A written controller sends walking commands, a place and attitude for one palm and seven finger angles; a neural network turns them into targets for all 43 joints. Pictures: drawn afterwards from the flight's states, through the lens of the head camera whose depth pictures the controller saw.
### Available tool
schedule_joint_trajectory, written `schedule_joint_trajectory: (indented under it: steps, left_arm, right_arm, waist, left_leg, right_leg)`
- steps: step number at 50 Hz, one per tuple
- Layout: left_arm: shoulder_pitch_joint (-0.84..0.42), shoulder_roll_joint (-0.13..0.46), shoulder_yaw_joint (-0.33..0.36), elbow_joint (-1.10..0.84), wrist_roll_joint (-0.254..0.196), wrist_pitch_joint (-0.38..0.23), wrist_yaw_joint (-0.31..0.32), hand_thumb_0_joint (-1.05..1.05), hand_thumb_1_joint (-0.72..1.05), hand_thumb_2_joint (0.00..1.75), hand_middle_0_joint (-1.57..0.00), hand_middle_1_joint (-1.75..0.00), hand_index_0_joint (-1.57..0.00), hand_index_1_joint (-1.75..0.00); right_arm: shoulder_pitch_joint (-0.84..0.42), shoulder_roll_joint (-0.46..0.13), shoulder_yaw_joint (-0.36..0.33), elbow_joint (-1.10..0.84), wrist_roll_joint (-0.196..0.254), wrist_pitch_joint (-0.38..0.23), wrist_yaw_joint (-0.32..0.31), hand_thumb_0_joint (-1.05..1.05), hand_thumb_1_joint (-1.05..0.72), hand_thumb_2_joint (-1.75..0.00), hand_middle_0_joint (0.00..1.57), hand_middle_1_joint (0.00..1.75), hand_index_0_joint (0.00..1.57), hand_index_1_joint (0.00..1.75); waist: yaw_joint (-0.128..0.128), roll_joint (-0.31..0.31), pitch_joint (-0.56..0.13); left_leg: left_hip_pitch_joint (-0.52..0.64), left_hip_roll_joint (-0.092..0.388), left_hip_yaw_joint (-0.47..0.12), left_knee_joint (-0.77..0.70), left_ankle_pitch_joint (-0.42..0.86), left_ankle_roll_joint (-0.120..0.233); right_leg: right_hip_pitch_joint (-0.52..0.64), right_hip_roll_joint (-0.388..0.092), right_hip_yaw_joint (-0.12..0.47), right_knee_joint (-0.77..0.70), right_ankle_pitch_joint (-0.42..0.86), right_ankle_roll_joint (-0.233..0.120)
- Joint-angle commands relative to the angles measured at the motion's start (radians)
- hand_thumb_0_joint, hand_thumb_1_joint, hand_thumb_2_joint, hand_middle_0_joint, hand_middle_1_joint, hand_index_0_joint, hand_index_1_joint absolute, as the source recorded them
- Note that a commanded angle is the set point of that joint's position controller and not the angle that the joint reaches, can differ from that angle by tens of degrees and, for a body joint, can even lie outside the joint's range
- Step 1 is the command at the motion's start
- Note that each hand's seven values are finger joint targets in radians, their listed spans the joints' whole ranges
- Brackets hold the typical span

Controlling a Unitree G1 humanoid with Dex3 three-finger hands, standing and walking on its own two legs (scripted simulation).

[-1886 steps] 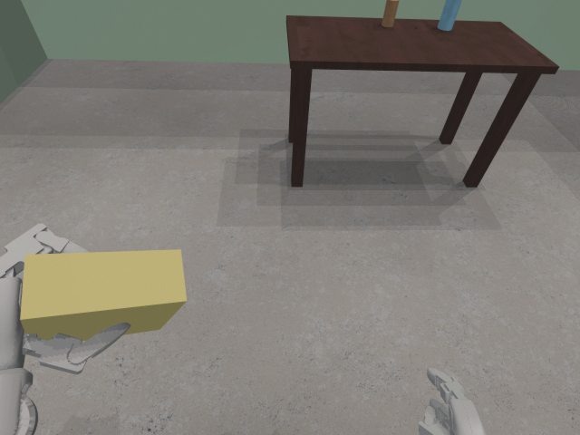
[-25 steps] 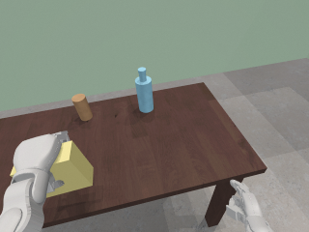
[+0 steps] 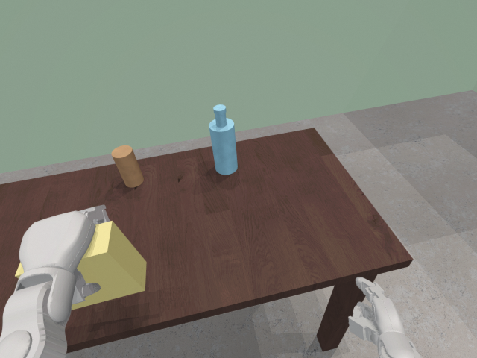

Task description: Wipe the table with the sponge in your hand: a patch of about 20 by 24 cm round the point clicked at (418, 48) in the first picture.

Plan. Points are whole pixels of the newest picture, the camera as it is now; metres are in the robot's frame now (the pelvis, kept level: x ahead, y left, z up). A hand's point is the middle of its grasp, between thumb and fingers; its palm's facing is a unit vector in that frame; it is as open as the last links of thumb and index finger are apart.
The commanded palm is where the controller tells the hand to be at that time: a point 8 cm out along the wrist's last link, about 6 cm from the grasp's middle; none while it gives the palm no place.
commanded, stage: bring the sponge back beside the body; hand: left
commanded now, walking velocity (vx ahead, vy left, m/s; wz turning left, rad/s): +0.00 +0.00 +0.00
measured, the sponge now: (97, 274) +0.20 +0.28 +0.05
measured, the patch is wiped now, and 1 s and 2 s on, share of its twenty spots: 1.00 1.00 1.00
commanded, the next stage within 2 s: step back with the hand held close in 0.74 s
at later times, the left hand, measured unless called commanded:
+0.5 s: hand (83, 263) +0.19 +0.28 +0.11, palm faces +0.06 -0.11 -0.99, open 9.7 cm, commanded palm +0.16 +0.27 +0.18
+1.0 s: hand (106, 246) +0.21 +0.24 +0.13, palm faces +0.29 -0.78 -0.56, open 9.7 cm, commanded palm +0.16 +0.28 +0.17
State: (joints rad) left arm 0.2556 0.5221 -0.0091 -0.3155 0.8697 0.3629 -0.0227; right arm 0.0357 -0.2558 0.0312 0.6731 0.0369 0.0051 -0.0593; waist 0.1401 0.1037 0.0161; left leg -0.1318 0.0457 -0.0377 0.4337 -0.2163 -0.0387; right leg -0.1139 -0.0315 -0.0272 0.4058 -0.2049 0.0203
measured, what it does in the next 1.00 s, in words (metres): stands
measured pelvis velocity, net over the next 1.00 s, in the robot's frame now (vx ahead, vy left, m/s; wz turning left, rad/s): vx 0.00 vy -0.01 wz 0.00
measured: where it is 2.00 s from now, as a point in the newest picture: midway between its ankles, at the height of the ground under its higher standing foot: outside the picture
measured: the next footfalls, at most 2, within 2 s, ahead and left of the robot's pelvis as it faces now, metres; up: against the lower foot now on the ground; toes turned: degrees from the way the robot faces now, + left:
none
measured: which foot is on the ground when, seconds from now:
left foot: down 0.00-1.00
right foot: down 0.00-1.00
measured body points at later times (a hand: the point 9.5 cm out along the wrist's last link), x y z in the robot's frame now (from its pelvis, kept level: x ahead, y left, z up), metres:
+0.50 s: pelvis +0.00 +0.00 +0.00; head -0.02 -0.04 +0.45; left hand +0.18 +0.28 +0.16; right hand +0.25 -0.20 -0.07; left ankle +0.02 +0.15 -0.74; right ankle +0.02 -0.14 -0.74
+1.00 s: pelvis +0.00 -0.01 -0.01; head +0.00 -0.02 +0.44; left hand +0.19 +0.28 +0.16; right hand +0.23 -0.20 -0.07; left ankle +0.02 +0.15 -0.74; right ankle +0.02 -0.14 -0.74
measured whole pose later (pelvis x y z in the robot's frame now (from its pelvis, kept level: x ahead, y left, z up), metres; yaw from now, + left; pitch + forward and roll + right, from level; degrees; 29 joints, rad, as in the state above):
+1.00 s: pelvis +0.00 -0.01 -0.01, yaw +0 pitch -1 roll -1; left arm 0.38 0.43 0.24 -0.45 0.06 0.09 0.05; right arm 0.12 -0.23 0.06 0.50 0.02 -0.02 -0.07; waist 0.08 0.05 0.02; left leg -0.26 0.06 -0.05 0.54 -0.26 -0.03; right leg -0.24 -0.02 -0.04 0.50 -0.24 0.02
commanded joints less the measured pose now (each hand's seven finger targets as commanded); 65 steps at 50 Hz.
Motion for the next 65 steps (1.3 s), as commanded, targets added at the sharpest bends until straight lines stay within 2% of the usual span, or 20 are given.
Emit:
schedule_joint_trajectory:
  steps: [1, 22, 24, 27, 29, 30, 39, 40, 43, 44, 45, 46, 47, 49, 50, 52, 54, 55, 57, 65]
  left_arm:
    - [-0.167, 0.211, 0.158, -0.22, 0.034, -0.003, 0.047, 0.0, 0.1, 1.3, -1.2, -1.6, -1.2, -1.6]
    - [-0.124, 0.196, 0.143, -0.216, 0.027, 0.009, 0.04, 0.0, 0.1, 1.3, -1.2, -1.6, -1.2, -1.6]
    - [-0.154, 0.217, 0.162, -0.258, 0.03, 0.006, 0.041, 0.0, 0.1, 1.3, -1.2, -1.6, -1.2, -1.6]
    - [-0.139, 0.205, 0.146, -0.234, 0.039, 0.002, 0.042, 0.0, 0.1, 1.3, -1.2, -1.6, -1.2, -1.6]
    - [-0.142, 0.231, 0.176, -0.276, 0.041, -0.003, 0.047, 0.0, 0.1, 1.3, -1.2, -1.6, -1.2, -1.6]
    - [-0.142, 0.2, 0.145, -0.27, 0.043, -0.003, 0.045, 0.0, 0.1, 1.3, -1.2, -1.6, -1.2, -1.6]
    - [-0.136, 0.222, 0.172, -0.268, 0.036, 0.006, 0.047, 0.0, 0.1, 1.3, -1.2, -1.6, -1.2, -1.6]
    - [-0.137, 0.191, 0.137, -0.258, 0.035, 0.01, 0.042, 0.0, 0.1, 1.3, -1.2, -1.6, -1.2, -1.6]
    - [-0.09, 0.211, 0.161, -0.156, 0.043, 0.013, 0.041, 0.0, 0.1, 1.3, -1.2, -1.6, -1.2, -1.6]
    - [-0.371, 0.067, 0.378, -0.411, -0.821, -0.216, 0.092, 0.0, 0.1, 1.3, -1.2, -1.6, -1.2, -1.6]
    - [-0.077, 0.119, 0.4, -0.219, -0.843, -0.3, 0.103, 0.0, 0.1, 1.3, -1.2, -1.6, -1.2, -1.6]
    - [-0.005, 0.081, 0.42, -0.273, -0.904, -0.346, 0.111, 0.0, 0.1, 1.3, -1.2, -1.6, -1.2, -1.6]
    - [0.007, 0.077, 0.413, -0.357, -0.919, -0.381, 0.117, 0.0, 0.1, 1.3, -1.2, -1.6, -1.2, -1.6]
    - [0.048, 0.116, 0.472, -0.496, -0.944, -0.439, 0.144, 0.0, 0.1, 1.3, -1.2, -1.6, -1.2, -1.6]
    - [0.111, 0.047, 0.438, -0.497, -0.946, -0.457, 0.147, 0.0, 0.1, 1.3, -1.2, -1.6, -1.2, -1.6]
    - [0.168, 0.048, 0.464, -0.508, -0.951, -0.48, 0.158, 0.0, 0.1, 1.3, -1.2, -1.6, -1.2, -1.6]
    - [0.201, 0.071, 0.503, -0.476, -0.952, -0.493, 0.166, 0.0, 0.1, 1.3, -1.2, -1.6, -1.2, -1.6]
    - [0.211, 0.027, 0.472, -0.446, -0.956, -0.5, 0.16, 0.0, 0.1, 1.3, -1.2, -1.6, -1.2, -1.6]
    - [0.208, 0.038, 0.483, -0.441, -0.957, -0.511, 0.163, 0.0, 0.1, 1.3, -1.2, -1.6, -1.2, -1.6]
    - [0.233, 0.041, 0.489, -0.512, -0.941, -0.56, 0.173, 0.0, 0.1, 1.3, -1.2, -1.6, -1.2, -1.6]
  right_arm:
    - [-0.241, -0.092, -0.024, -0.195, 0.001, -0.067, 0.003, 0.0, -0.9, -0.9, 0.2, 0.3, 0.2, 0.3]
    - [-0.243, -0.095, -0.022, -0.198, -0.003, -0.066, -0.003, 0.0, -0.9, -0.9, 0.2, 0.3, 0.2, 0.3]
    - [-0.269, -0.091, -0.022, -0.202, 0.003, -0.071, -0.006, 0.0, -0.9, -0.9, 0.2, 0.3, 0.2, 0.3]
    - [-0.242, -0.092, -0.021, -0.196, -0.004, -0.071, -0.004, 0.0, -0.9, -0.9, 0.2, 0.3, 0.2, 0.3]
    - [-0.261, -0.091, -0.024, -0.203, 0.0, -0.078, -0.007, 0.0, -0.9, -0.9, 0.2, 0.3, 0.2, 0.3]
    - [-0.238, -0.086, -0.017, -0.209, -0.005, -0.079, -0.003, 0.0, -0.9, -0.9, 0.2, 0.3, 0.2, 0.3]
    - [-0.26, -0.094, -0.026, -0.203, 0.002, -0.072, 0.0, 0.0, -0.9, -0.9, 0.2, 0.3, 0.2, 0.3]
    - [-0.24, -0.09, -0.017, -0.21, -0.002, -0.072, 0.001, 0.0, -0.9, -0.9, 0.2, 0.3, 0.2, 0.3]
    - [-0.22, -0.099, -0.026, -0.188, -0.004, -0.061, -0.002, 0.0, -0.9, -0.9, 0.2, 0.3, 0.2, 0.3]
    - [-0.093, -0.052, -0.011, -0.424, 0.021, -0.06, -0.003, 0.0, -0.9, -0.9, 0.2, 0.3, 0.2, 0.3]
    - [-0.021, -0.066, 0.008, -0.32, -0.023, -0.067, -0.012, 0.0, -0.9, -0.9, 0.2, 0.3, 0.2, 0.3]
    - [0.029, -0.065, -0.014, -0.321, -0.006, -0.061, -0.017, 0.0, -0.9, -0.9, 0.2, 0.3, 0.2, 0.3]
    - [0.042, -0.068, -0.014, -0.309, -0.011, -0.06, -0.021, 0.0, -0.9, -0.9, 0.2, 0.3, 0.2, 0.3]
    - [0.042, -0.089, -0.024, -0.306, -0.023, -0.07, -0.037, 0.0, -0.9, -0.9, 0.2, 0.3, 0.2, 0.3]
    - [0.054, -0.088, -0.024, -0.302, -0.029, -0.071, -0.036, 0.0, -0.9, -0.9, 0.2, 0.3, 0.2, 0.3]
    - [0.069, -0.096, -0.041, -0.311, -0.024, -0.074, -0.033, 0.0, -0.9, -0.9, 0.2, 0.3, 0.2, 0.3]
    - [0.068, -0.095, -0.056, -0.295, -0.018, -0.071, -0.035, 0.0, -0.9, -0.9, 0.2, 0.3, 0.2, 0.3]
    - [0.081, -0.091, -0.056, -0.293, -0.018, -0.066, -0.034, 0.0, -0.9, -0.9, 0.2, 0.3, 0.2, 0.3]
    - [0.077, -0.095, -0.067, -0.301, -0.012, -0.067, -0.035, 0.0, -0.9, -0.9, 0.2, 0.3, 0.2, 0.3]
    - [0.066, -0.112, -0.064, -0.301, -0.022, -0.112, -0.037, 0.0, -0.9, -0.9, 0.2, 0.3, 0.2, 0.3]
  waist:
    - [0.01, -0.02, -0.154]
    - [0.01, -0.033, -0.116]
    - [0.005, -0.02, -0.117]
    - [0.013, -0.02, -0.133]
    - [0.011, -0.02, -0.141]
    - [0.016, -0.015, -0.162]
    - [0.01, -0.03, -0.136]
    - [0.013, -0.012, -0.148]
    - [0.008, -0.063, -0.097]
    - [-0.108, -0.124, 0.124]
    - [-0.087, -0.295, 0.009]
    - [-0.095, -0.35, -0.077]
    - [-0.106, -0.307, -0.15]
    - [-0.109, -0.044, -0.223]
    - [-0.107, 0.044, -0.239]
    - [-0.11, 0.061, -0.226]
    - [-0.116, -0.025, -0.215]
    - [-0.123, -0.074, -0.213]
    - [-0.129, -0.083, -0.211]
    - [-0.126, 0.035, -0.161]
  left_leg:
    - [0.02, -0.055, 0.0, -0.066, 0.152, 0.065]
    - [0.01, -0.055, 0.007, -0.06, 0.106, 0.069]
    - [0.012, -0.055, -0.003, -0.065, 0.077, 0.067]
    - [0.015, -0.057, 0.005, -0.061, 0.106, 0.069]
    - [0.022, -0.056, -0.004, -0.057, 0.108, 0.068]
    - [0.019, -0.058, 0.007, -0.057, 0.125, 0.071]
    - [0.022, -0.054, -0.004, -0.056, 0.125, 0.066]
    - [0.015, -0.057, 0.01, -0.057, 0.132, 0.07]
    - [-0.002, -0.054, 0.008, -0.056, 0.112, 0.066]
    - [-0.015, -0.04, -0.002, 0.012, -0.123, 0.082]
    - [-0.044, -0.034, -0.008, 0.055, -0.098, 0.091]
    - [-0.029, -0.024, -0.001, 0.108, -0.059, 0.077]
    - [-0.014, -0.012, 0.005, 0.141, -0.021, 0.073]
    - [-0.011, 0.019, -0.002, 0.115, 0.077, 0.069]
    - [-0.051, 0.032, -0.017, 0.101, 0.12, 0.072]
    - [-0.12, 0.051, -0.042, 0.113, 0.198, 0.073]
    - [-0.144, 0.06, -0.063, 0.127, 0.235, 0.066]
    - [-0.169, 0.06, -0.074, 0.13, 0.206, 0.07]
    - [-0.187, 0.061, -0.072, 0.144, 0.178, 0.07]
    - [-0.354, 0.068, -0.146, 0.012, -0.2, 0.091]
  right_leg:
    - [0.024, 0.039, 0.013, -0.074, 0.059, -0.069]
    - [-0.002, 0.039, 0.015, -0.083, 0.014, -0.063]
    - [-0.005, 0.046, 0.05, -0.086, -0.016, -0.068]
    - [0.006, 0.041, 0.012, -0.079, 0.01, -0.066]
    - [0.009, 0.047, 0.046, -0.077, 0.009, -0.07]
    - [0.021, 0.041, 0.004, -0.069, 0.023, -0.07]
    - [0.009, 0.047, 0.048, -0.078, 0.032, -0.072]
    - [0.018, 0.04, 0.007, -0.071, 0.034, -0.068]
    - [-0.013, 0.039, 0.017, -0.08, 0.015, -0.062]
    - [-0.25, 0.024, 0.132, -0.158, -0.015, -0.052]
    - [-0.224, 0.006, 0.069, -0.106, 0.029, -0.056]
    - [-0.187, -0.06, 0.067, -0.076, 0.104, -0.051]
    - [-0.176, -0.103, 0.073, -0.041, 0.178, -0.051]
    - [-0.15, -0.121, 0.069, 0.057, 0.277, -0.053]
    - [-0.127, -0.103, 0.032, 0.101, 0.267, -0.042]
    - [-0.132, -0.086, 0.023, 0.13, 0.274, -0.028]
    - [-0.146, -0.084, 0.02, 0.139, 0.284, -0.027]
    - [-0.154, -0.073, 0.01, 0.144, 0.246, -0.023]
    - [-0.175, -0.083, 0.022, 0.147, 0.259, -0.024]
    - [-0.171, -0.013, 0.001, 0.187, 0.015, -0.018]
